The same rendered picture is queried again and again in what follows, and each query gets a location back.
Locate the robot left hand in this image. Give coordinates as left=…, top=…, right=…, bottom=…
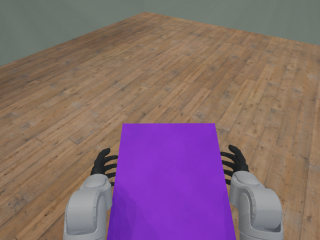
left=90, top=148, right=118, bottom=186

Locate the robot right hand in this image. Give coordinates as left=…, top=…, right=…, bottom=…
left=220, top=145, right=249, bottom=185

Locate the robot left forearm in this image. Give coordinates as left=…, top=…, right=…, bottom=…
left=63, top=174, right=113, bottom=240

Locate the robot right forearm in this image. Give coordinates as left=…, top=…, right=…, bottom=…
left=228, top=171, right=284, bottom=240

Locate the carton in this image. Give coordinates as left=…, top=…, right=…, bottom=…
left=107, top=123, right=236, bottom=240

